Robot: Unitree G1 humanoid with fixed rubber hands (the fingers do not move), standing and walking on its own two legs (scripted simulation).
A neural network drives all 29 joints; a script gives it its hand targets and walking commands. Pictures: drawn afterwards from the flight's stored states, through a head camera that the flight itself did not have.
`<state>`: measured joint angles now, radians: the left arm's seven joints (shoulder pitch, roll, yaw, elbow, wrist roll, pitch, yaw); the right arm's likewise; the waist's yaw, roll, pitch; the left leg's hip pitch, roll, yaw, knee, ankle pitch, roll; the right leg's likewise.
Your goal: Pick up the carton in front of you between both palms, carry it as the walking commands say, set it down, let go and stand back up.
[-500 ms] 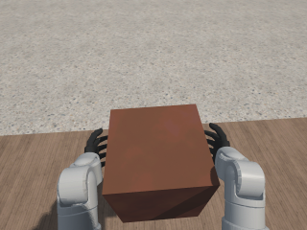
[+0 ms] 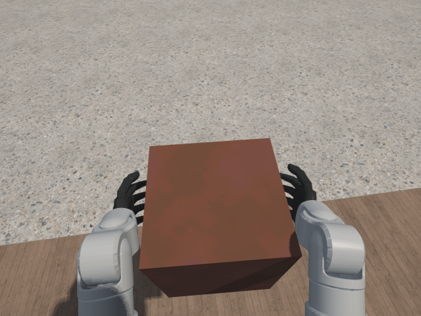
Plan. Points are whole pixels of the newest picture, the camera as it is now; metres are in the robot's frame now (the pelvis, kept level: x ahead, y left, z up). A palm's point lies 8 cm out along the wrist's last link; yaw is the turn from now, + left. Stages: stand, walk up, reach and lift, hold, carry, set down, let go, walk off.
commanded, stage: carry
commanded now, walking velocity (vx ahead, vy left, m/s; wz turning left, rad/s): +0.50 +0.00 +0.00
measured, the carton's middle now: (215, 224) +0.28 +0.00 +0.03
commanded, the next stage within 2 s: none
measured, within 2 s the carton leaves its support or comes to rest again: neither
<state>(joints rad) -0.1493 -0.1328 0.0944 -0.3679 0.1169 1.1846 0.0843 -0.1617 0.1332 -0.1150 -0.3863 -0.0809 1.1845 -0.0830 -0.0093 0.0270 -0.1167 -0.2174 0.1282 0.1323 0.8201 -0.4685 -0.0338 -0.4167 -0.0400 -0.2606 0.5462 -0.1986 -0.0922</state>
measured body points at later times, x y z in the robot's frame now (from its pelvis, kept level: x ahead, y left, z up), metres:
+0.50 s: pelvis +0.34 +0.03 -0.01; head +0.39 +0.04 +0.44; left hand +0.69 +0.16 +0.06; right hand +0.67 -0.14 +0.07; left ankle +0.41 +0.10 -0.73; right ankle +0.21 -0.09 -0.62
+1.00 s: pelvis +0.68 -0.01 +0.01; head +0.74 -0.01 +0.45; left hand +1.04 +0.17 +0.10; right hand +1.07 -0.13 +0.11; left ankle +0.68 +0.12 -0.68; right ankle +0.63 -0.09 -0.73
